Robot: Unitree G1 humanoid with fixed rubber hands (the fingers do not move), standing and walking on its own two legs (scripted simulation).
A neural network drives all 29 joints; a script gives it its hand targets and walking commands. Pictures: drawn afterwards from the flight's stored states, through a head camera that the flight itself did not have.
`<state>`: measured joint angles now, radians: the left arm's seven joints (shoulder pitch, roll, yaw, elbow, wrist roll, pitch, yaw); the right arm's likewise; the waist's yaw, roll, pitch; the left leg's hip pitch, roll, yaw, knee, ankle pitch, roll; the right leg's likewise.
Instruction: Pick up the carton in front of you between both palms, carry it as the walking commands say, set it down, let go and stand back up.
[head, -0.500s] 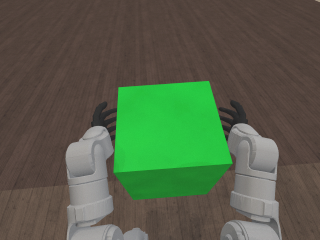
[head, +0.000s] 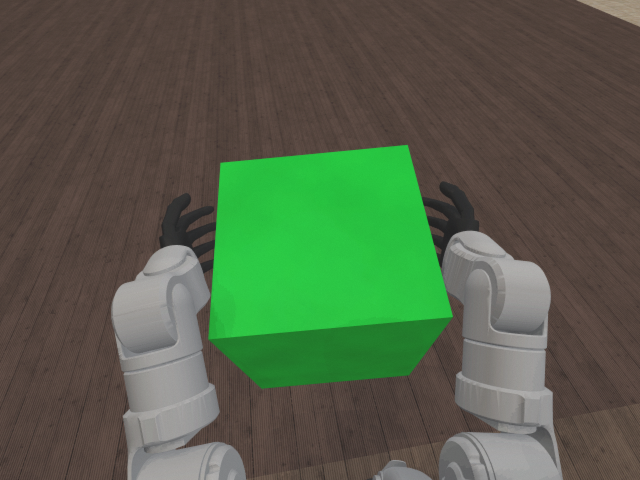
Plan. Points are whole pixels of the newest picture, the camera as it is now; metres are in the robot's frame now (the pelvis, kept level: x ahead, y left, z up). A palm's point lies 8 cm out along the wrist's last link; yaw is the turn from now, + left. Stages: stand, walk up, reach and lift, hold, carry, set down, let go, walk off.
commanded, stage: carry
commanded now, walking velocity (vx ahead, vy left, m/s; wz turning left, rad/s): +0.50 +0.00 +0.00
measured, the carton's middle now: (325, 281) +0.35 +0.00 +0.09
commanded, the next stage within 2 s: none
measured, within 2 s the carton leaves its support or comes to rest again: neither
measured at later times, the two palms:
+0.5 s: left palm (219, 98) +0.67 +0.15 +0.19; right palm (408, 97) +0.65 -0.15 +0.19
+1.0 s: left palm (248, 36) +0.95 +0.13 +0.20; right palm (388, 38) +0.95 -0.18 +0.19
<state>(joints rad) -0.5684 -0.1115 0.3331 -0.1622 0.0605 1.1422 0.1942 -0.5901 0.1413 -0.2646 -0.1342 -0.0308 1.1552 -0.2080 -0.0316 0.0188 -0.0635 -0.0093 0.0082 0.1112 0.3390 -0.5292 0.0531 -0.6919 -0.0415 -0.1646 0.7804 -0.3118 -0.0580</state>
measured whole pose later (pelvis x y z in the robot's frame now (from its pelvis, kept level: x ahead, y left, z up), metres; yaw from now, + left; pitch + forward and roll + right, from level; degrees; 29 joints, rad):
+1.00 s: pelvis +0.62 -0.03 +0.06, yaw +1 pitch +4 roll +1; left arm -0.55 -0.15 0.31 -0.04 0.06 1.10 0.19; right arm -0.51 0.12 -0.29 -0.09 -0.05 1.14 -0.21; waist 0.02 0.02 -0.08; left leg -0.34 0.04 0.04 1.07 -0.46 0.01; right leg -0.44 -0.03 -0.18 0.56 -0.19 -0.08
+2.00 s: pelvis +1.27 -0.05 +0.06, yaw +1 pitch +2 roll +0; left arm 0.05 -0.13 0.05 -0.42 0.01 1.13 0.15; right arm 0.07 0.13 -0.05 -0.46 -0.02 1.16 -0.16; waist 0.02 0.04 -0.11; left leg -0.20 0.09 0.04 1.07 -0.43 -0.01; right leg -0.46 -0.06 -0.24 0.55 -0.14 -0.08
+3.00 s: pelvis +1.94 -0.04 +0.05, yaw +1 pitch +2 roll -1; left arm 0.09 -0.14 0.04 -0.56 0.01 1.16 0.16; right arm 0.11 0.14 -0.03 -0.56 0.00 1.16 -0.15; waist 0.00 0.02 -0.11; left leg 0.17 0.08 0.19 0.31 -0.48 -0.06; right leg -0.49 -0.06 -0.23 0.48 -0.04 -0.04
